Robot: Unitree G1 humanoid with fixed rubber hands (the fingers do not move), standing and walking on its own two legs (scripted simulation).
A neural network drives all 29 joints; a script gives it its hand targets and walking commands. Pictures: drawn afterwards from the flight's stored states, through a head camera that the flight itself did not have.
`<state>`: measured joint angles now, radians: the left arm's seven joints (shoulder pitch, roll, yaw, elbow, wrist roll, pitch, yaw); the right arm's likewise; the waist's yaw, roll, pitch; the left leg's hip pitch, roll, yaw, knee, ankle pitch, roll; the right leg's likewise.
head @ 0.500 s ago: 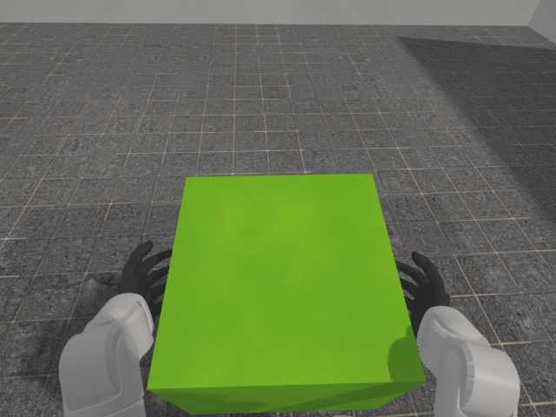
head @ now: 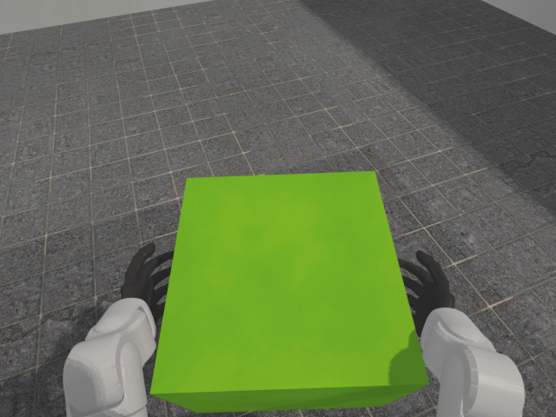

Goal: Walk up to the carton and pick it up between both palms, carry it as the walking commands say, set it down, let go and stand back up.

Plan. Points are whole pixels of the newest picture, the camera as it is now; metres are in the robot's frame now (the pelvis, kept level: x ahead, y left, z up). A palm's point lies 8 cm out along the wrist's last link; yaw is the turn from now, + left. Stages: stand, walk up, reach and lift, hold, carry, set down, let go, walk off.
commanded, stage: carry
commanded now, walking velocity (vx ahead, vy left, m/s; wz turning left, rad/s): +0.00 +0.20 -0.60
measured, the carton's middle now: (285, 293) +0.30 +0.00 +0.01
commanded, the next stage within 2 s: none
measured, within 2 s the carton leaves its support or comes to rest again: neither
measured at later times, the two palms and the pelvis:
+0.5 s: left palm (159, 302) +0.26 +0.16 +0.07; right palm (453, 414) +0.14 -0.18 +0.06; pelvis -0.03 +0.06 -0.02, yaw -18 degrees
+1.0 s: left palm (144, 286) +0.28 +0.19 +0.07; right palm out of the picture +0.09 -0.12 +0.08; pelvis -0.02 +0.16 +0.00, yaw -31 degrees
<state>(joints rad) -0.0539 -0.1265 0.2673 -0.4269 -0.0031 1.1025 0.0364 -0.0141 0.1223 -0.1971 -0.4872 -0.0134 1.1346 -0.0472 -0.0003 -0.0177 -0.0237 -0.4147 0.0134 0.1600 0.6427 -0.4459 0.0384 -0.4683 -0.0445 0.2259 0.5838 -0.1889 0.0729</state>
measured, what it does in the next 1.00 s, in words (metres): steps to the left, turning right: left foot, then right foot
